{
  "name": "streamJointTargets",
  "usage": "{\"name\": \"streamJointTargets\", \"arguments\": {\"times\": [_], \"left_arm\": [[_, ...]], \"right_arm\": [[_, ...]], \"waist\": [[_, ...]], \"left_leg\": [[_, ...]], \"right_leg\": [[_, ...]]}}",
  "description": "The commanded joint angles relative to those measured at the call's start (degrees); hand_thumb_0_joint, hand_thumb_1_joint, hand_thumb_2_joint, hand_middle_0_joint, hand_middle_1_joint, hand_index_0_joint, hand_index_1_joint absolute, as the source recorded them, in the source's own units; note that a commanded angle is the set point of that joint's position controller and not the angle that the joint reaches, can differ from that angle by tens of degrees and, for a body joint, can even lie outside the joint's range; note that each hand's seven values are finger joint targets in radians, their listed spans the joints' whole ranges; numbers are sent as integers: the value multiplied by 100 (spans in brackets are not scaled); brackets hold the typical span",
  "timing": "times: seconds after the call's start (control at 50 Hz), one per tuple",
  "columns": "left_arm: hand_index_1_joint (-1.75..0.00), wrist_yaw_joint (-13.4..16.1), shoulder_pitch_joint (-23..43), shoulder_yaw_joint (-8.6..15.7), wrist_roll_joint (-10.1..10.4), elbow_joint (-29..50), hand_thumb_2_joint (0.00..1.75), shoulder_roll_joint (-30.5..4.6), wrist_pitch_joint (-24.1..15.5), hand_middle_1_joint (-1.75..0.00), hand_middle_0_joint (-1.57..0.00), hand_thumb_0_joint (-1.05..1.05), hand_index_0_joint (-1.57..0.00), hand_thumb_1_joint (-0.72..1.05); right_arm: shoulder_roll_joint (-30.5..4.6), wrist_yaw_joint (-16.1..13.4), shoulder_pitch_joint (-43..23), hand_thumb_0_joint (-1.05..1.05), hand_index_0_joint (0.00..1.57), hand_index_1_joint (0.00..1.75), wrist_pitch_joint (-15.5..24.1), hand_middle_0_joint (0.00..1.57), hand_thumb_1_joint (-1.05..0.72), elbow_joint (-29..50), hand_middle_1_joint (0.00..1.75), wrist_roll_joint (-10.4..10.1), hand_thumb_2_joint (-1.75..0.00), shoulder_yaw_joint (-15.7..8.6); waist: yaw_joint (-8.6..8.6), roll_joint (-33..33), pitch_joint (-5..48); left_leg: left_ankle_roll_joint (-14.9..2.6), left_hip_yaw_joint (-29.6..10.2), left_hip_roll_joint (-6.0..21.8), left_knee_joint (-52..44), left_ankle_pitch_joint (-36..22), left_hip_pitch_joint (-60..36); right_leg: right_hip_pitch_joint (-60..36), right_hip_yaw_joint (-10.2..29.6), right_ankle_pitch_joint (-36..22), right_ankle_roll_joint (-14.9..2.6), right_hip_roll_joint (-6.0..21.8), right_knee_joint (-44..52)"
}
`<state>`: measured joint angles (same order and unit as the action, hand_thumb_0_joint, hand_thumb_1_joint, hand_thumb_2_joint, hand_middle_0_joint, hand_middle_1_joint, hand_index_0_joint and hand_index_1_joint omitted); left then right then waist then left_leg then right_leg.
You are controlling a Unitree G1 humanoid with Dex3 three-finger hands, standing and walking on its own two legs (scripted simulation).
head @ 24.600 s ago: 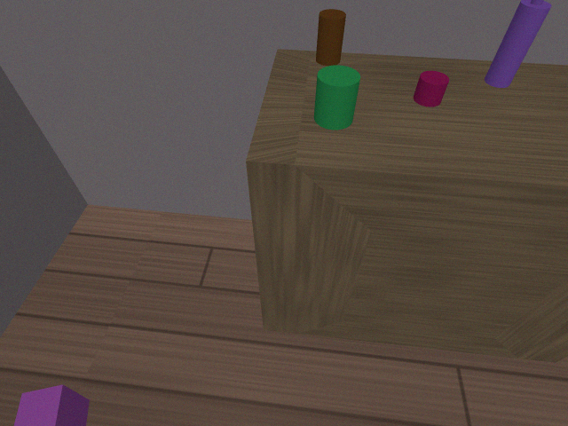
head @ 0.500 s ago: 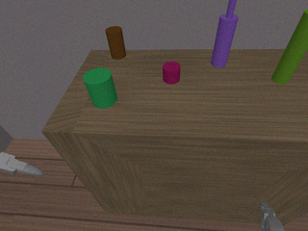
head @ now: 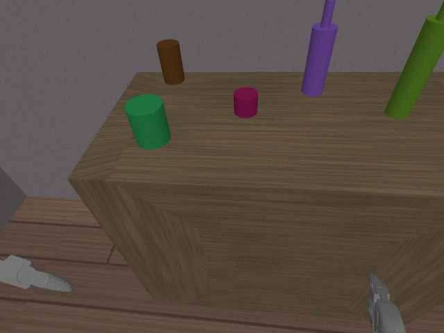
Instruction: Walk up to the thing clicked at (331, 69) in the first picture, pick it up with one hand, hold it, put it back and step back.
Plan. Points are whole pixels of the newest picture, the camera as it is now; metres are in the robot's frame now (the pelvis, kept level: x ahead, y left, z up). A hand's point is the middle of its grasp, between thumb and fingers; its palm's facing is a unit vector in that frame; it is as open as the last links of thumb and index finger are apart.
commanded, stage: home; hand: left
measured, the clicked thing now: (149, 122) +0.54 +0.22 +0.09
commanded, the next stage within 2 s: none
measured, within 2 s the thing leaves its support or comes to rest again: neither
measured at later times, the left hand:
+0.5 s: hand (92, 276) +0.20 +0.24 +0.04, palm faces +0.23 -0.92 -0.31, open 17.7 cm
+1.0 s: hand (146, 290) +0.22 +0.20 -0.10, palm faces +0.08 -0.97 -0.23, open 17.5 cm
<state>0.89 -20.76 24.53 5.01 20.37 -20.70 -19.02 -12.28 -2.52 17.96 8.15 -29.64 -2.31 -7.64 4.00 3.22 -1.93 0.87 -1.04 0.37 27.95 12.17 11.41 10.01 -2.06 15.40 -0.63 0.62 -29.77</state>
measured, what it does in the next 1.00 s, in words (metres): stands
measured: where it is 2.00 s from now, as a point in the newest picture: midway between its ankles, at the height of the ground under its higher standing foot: outside the picture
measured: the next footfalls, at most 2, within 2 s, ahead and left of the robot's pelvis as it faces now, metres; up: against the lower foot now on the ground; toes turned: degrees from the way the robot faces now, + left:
none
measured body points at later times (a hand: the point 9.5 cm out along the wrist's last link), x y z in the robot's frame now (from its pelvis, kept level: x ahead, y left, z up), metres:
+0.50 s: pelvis +0.02 +0.02 +0.00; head +0.03 +0.01 +0.45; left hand +0.18 +0.29 +0.06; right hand +0.19 -0.21 -0.08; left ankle +0.04 +0.13 -0.74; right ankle +0.01 -0.11 -0.74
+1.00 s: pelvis +0.04 +0.02 +0.00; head +0.06 +0.02 +0.45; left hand +0.21 +0.25 -0.08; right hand +0.16 -0.23 -0.11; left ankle +0.04 +0.13 -0.74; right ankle +0.01 -0.11 -0.74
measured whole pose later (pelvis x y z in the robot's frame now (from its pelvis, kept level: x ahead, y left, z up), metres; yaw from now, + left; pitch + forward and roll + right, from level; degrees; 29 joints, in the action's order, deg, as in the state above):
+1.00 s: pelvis +0.04 +0.02 +0.00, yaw -2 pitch +1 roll +0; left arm 5.0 -13.5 1.3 0.4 -30.8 -10.6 -6.5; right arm -12.1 -3.3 13.7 4.7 -41.2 -0.3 -0.2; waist 0.1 -0.2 -1.4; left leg 0.1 0.6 0.7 30.6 16.4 15.2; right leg 13.0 -0.5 17.4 0.4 0.4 -29.2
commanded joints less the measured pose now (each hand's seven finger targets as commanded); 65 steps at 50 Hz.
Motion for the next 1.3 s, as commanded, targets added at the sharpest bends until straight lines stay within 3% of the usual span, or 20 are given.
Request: {"name": "streamJointTargets", "arguments": {"times": [0.0, 0.06, 0.18, 0.24, 0.32, 0.4, 0.46, 0.48, 0.5, 0.56, 0.6, 0.62, 0.64, 0.68, 0.84, 0.94, 1.02, 1.2, 1.22, 1.28], "left_arm": [[-7, 170, 595, 1002, -10, 1141, 5, -1601, -489, -7, -8, 0, -7, -61], [-5, 191, 621, 997, 17, 839, 4, -1510, -498, -5, -5, 0, -5, -59], [-5, 55, 661, 26, 16, 92, 5, -700, -461, -6, -5, 0, -5, -58], [-5, 17, 67, -320, -41, -117, 4, -533, -386, -5, -5, 0, -5, -58], [-5, 49, -333, -299, -136, -74, 5, -622, -227, -6, -5, 0, -5, -57], [-4, 142, -269, -584, -223, -76, 2, -526, -34, -4, -4, 0, -4, -61], [-4, 128, -299, -1514, -315, -1109, 0, 276, 211, -4, -4, 0, -4, -61], [-3, 167, -4, -1423, -315, -1045, 0, 134, 207, -4, -4, 0, -4, -61], [-4, 163, 64, -1601, -356, -1288, 1, 245, 237, -4, -4, 0, -4, -61], [-4, 133, 25, -1796, -388, -1970, 0, 313, 354, -4, -4, 0, -4, -61], [-4, 130, -150, -1812, -406, -2535, 1, 306, 451, -4, -4, 0, -4, -61], [-4, 318, -273, -1153, -395, -2286, 1, -33, 434, -4, -4, 0, -4, -61], [-4, 291, -357, -1710, -440, -2805, 1, 353, 514, -4, -4, 0, -4, -61], [-4, 281, 10, -1965, -437, -3202, 2, 555, 581, -4, -4, 0, -4, -61], [-6, 416, 1359, -1870, -510, -3991, 7, 180, 734, -6, -5, 0, -5, -53], [-5, 516, 1031, -2145, -478, -4164, 4, 494, 960, -5, -5, 0, -5, -58], [-5, 490, 739, -2389, -459, -4608, 4, 783, 1107, -5, -5, 0, -5, -58], [-5, 486, 1334, -1967, -451, -4361, 5, 276, 1158, -5, -5, 0, -5, -56], [-5, 341, 721, -1899, -804, -5504, 5, -862, 1311, -5, -5, 0, -5, -56], [-5, 203, 796, -1966, -757, -5680, 4, -706, 1424, -5, -5, 0, -5, -57]], "right_arm": [[-979, -75, -486, 0, 5, 5, 437, 6, 47, 1104, 5, 28, -7, -509], [-647, -29, -476, 0, 13, 18, 364, 13, 23, 845, 18, 31, -31, -280], [49, 44, -1140, 0, 14, 20, 388, 14, -25, 770, 20, -17, -55, 627], [-398, 13, -843, 0, 15, 21, 363, 15, -38, 482, 21, 9, -60, 320], [-1088, -37, -468, 0, 17, 25, 362, 17, -61, 445, 25, 79, -74, -305], [-814, -75, -859, 0, 18, 26, 317, 18, -68, 366, 26, 142, -78, -169], [-26, -56, -1363, 0, 18, 27, 281, 18, -70, 80, 27, 115, -79, 499], [-173, -90, -1501, 0, 19, 28, 295, 19, -76, 194, 28, 128, -82, 388], [16, -79, -1522, 0, 19, 28, 288, 19, -78, 183, 28, 130, -84, 651], [-368, -107, -1187, 0, 20, 30, 259, 20, -89, 16, 30, 165, -90, 382], [-426, -117, -1020, 0, 20, 30, 252, 20, -89, 16, 30, 184, -90, 394], [-820, -112, -875, 0, 20, 30, 207, 20, -86, -261, 30, 228, -88, 446], [-760, -97, -874, 0, 20, 30, 190, 20, -87, -251, 30, 209, -89, 489], [-708, -87, -886, 0, 20, 30, 149, 20, -89, -272, 30, 214, -90, 499], [-656, -162, -784, 0, 20, 30, -21, 20, -89, -382, 30, 235, -90, 562], [-727, -158, -739, 0, 20, 30, -64, 20, -89, -292, 30, 214, -90, 491], [-700, -116, -883, 0, 20, 30, -158, 20, -89, -195, 30, 178, -90, 507], [-728, -98, -883, 0, 20, 30, -339, 20, -89, -107, 30, 145, -90, 522], [-1538, 45, -673, 0, 20, 30, -469, 20, -89, -771, 30, 556, -90, 249], [-1414, 157, -774, 0, 20, 30, -565, 20, -89, -838, 30, 484, -90, 312]], "waist": [[52, -274, 415], [108, -25, 135], [98, -160, -143], [13, -191, 9], [-182, -130, 713], [-199, 4, 1044], [-229, -107, 263], [-264, -135, 312], [-285, -186, 231], [-381, -224, 217], [-375, -253, 347], [-155, -164, 538], [-348, -136, 462], [-420, -254, 539], [-439, -29, 1248], [-365, -104, 1377], [-342, -540, 789], [-349, -352, 690], [-428, 26, 956], [-400, -50, 1127]], "left_leg": [[-216, 264, -185, -561, 147, -143], [-180, 287, -196, -631, 209, 34], [-222, 251, -129, -762, 463, 181], [-221, 241, -105, -762, 234, 39], [-170, 190, -35, -640, -493, -448], [-134, 164, -37, -533, -1277, -661], [-162, 169, -14, -690, -718, -287], [-161, 147, 16, -711, -556, -249], [-173, 126, 35, -777, -351, -196], [-184, 138, 27, -773, -126, -126], [-167, 205, -5, -655, -386, -207], [-106, 144, -23, -551, -584, -300], [-99, 210, -55, -489, -772, -321], [-104, 232, -54, -335, -1164, -307], [-102, 300, -62, 41, -1546, -249], [-33, 252, 31, -10, -1901, -364], [-100, 303, -14, -112, -1460, -53], [-123, 390, -37, -243, -925, -60], [-209, -128, 471, 139, -1601, -265], [-296, -223, 515, 6, -1689, -361]], "right_leg": [[22, -9, 50, 63, 49, 880], [73, 15, 136, 46, 69, 938], [225, -32, 329, 48, 31, 972], [190, -80, 68, 36, -24, 889], [-55, -143, -717, 29, -98, 709], [-214, -128, -1374, 19, -94, 635], [136, -102, -863, 4, -84, 727], [117, -119, -728, 19, -91, 748], [147, -145, -597, 14, -98, 766], [176, -143, -504, 36, -81, 786], [148, -126, -670, 39, -58, 770], [-44, -139, -781, 0, -115, 737], [37, -96, -935, -20, -93, 706], [107, -98, -1306, -12, -94, 614], [73, 6, -1866, 11, -23, 277], [-61, -83, -1950, -46, -120, 256], [31, -92, -1750, 12, -101, 394], [139, 1, -1261, 24, -86, 515], [46, 593, -2188, -179, 585, 241], [-138, 571, -2157, -183, 609, 229]]}}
